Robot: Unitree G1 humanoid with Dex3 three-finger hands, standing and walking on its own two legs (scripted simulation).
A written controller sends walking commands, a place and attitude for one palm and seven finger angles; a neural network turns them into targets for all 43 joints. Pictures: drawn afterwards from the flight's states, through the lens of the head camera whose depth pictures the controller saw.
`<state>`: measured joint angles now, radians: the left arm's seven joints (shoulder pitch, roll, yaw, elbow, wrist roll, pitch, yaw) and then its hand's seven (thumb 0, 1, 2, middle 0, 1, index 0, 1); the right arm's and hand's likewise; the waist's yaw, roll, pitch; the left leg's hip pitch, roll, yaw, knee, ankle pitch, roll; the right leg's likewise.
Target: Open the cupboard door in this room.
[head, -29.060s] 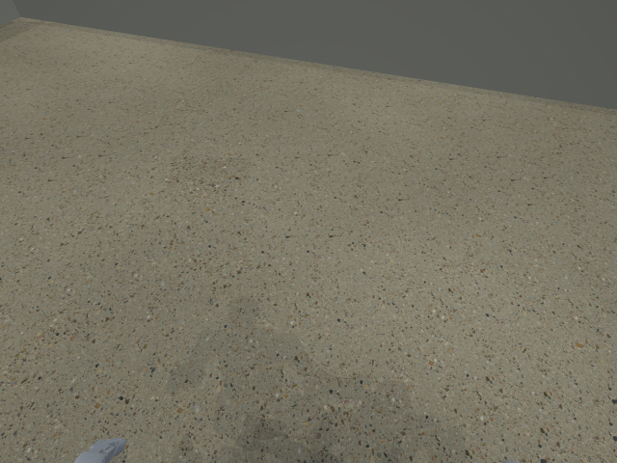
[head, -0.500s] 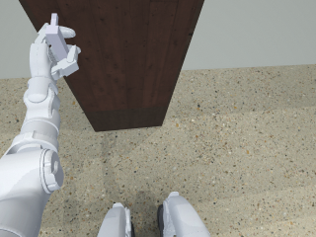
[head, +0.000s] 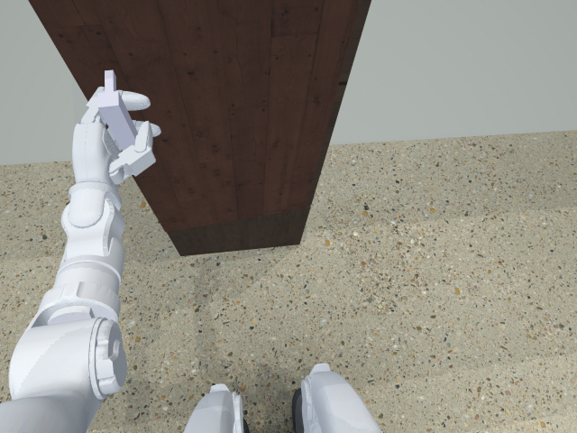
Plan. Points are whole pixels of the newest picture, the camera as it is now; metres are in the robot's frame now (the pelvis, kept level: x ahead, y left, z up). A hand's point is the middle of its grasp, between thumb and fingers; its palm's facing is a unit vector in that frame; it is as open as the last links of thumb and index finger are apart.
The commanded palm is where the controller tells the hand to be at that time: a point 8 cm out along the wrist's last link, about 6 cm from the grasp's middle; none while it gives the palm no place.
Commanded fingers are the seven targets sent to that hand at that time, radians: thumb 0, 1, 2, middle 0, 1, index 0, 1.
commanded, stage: pull the door open along its arc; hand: left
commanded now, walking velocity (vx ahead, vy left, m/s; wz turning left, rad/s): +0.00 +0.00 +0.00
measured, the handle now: (125, 120) +0.53 +0.19 +0.06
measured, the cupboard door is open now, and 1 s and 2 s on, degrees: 5 46 50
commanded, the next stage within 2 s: open thumb and fingers to let go in 0.78 s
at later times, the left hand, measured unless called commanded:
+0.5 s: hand (210, 233) +0.36 +0.07 +0.05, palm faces +0.44 -0.90 +0.03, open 5.8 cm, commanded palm +0.30 +0.11 +0.04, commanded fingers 0.00 0.90 0.90 -0.40 -1.35 -0.40 -1.35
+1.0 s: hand (260, 269) +0.31 +0.02 +0.05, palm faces +0.42 -0.91 -0.04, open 6.2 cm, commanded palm +0.26 +0.06 +0.04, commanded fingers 0.00 0.41 0.69 -0.37 -1.30 -0.37 -1.30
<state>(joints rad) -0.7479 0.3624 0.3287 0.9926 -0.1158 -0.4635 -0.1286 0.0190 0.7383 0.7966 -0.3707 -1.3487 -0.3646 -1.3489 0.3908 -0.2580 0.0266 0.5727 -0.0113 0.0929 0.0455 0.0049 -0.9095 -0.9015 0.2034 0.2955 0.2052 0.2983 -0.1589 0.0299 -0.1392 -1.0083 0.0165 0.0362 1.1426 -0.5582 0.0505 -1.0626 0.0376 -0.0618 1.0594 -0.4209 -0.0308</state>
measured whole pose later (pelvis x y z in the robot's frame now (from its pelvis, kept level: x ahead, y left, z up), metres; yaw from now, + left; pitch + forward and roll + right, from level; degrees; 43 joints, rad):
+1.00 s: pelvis +0.00 -0.07 +0.01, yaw +6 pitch +15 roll +2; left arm -0.05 -0.12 -0.21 0.33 0.11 -0.33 0.62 0.01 0.64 0.76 -0.37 -1.33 -0.36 -1.34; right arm 0.14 -0.19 0.00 0.60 -0.07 -0.05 0.02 0.01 -0.91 -0.90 0.20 0.30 0.20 0.30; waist -0.02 0.02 -0.16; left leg -0.81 -0.01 -0.04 1.06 -0.51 -0.04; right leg -0.88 0.01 -0.13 1.06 -0.46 -0.12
